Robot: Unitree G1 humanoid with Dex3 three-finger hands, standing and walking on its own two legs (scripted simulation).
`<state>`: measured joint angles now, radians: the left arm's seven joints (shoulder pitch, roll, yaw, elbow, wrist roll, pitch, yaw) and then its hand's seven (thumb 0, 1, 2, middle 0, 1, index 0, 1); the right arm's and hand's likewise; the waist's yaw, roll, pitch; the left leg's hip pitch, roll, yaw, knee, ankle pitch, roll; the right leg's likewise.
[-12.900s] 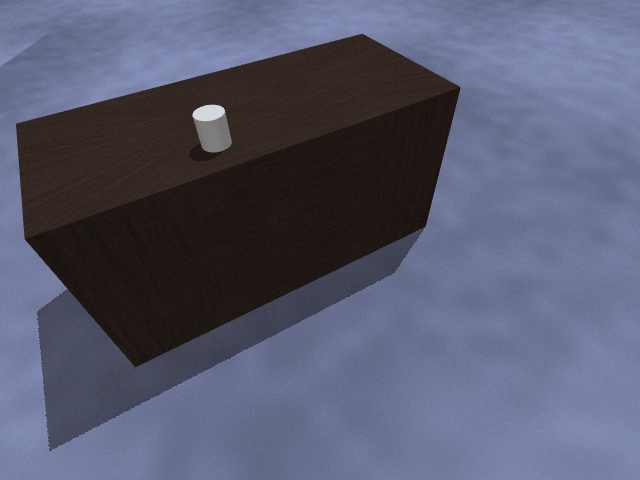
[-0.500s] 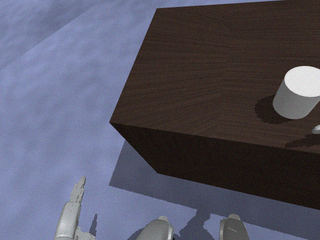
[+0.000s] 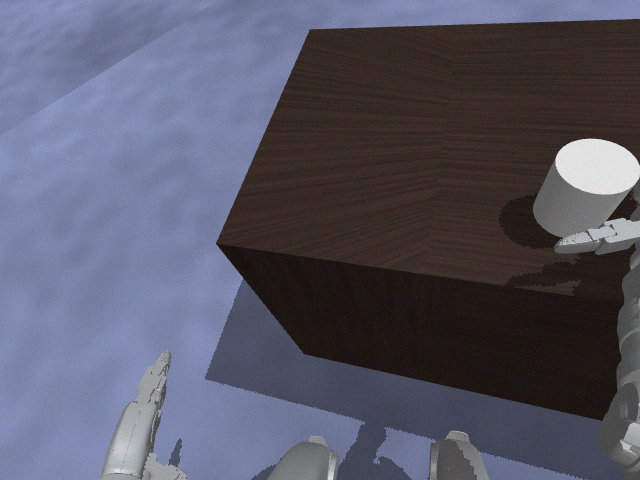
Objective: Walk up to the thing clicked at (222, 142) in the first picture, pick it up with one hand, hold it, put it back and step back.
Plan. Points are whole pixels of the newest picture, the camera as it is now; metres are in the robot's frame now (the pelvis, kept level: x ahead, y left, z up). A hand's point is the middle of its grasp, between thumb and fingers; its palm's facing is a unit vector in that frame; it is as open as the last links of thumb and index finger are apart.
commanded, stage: rest palm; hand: right
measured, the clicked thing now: (580, 190) +0.50 -0.24 +0.02
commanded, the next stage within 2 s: close in 0.04 s
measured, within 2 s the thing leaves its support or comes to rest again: leaves its support in 1.18 s
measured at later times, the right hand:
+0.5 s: hand (598, 179) +0.50 -0.25 +0.04, palm faces +0.28 +0.96 +0.01, open 14.2 cm
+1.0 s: hand (597, 180) +0.49 -0.25 +0.05, palm faces +0.28 +0.96 +0.02, open 8.9 cm
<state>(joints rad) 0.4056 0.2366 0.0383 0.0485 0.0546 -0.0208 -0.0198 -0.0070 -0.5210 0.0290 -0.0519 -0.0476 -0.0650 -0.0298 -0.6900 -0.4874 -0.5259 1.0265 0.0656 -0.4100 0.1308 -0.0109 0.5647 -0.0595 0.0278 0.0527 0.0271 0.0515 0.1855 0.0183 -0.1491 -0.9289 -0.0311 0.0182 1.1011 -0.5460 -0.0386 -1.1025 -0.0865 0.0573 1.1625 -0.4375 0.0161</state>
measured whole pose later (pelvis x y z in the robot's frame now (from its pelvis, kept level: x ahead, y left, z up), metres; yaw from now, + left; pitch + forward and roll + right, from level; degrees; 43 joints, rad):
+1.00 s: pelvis +0.00 +0.00 +0.00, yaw +0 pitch +22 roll +5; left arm 0.42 0.24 0.06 0.02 0.06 0.04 -0.06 -0.01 -0.51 0.03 -0.04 -0.04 -0.06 -0.02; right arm -0.70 -0.47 -0.52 1.02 0.03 -0.42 0.06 0.01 0.49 -0.89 0.68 0.94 1.05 1.14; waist 0.20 0.00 -0.16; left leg -0.93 -0.03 0.01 1.09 -0.55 -0.04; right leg -1.10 -0.09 0.05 1.16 -0.44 0.01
